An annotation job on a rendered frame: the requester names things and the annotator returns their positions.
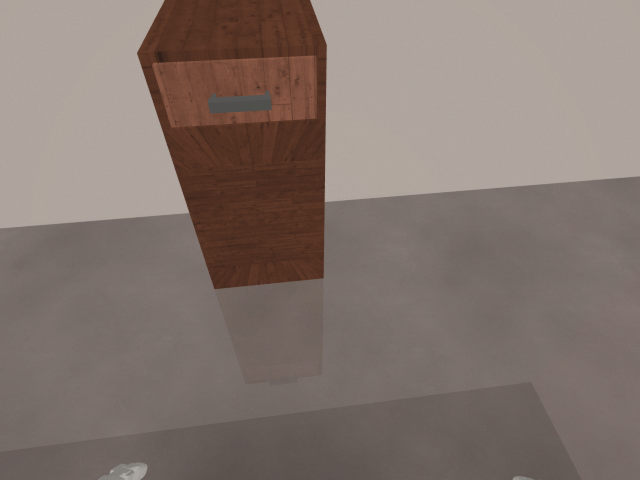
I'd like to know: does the drawer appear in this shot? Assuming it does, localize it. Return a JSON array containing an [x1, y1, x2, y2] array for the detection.
[[152, 55, 317, 127]]

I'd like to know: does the cabinet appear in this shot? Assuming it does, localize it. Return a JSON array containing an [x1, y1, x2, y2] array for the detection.
[[137, 0, 327, 289]]

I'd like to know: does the handle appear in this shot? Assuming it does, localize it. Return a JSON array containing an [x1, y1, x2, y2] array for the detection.
[[208, 91, 272, 114]]

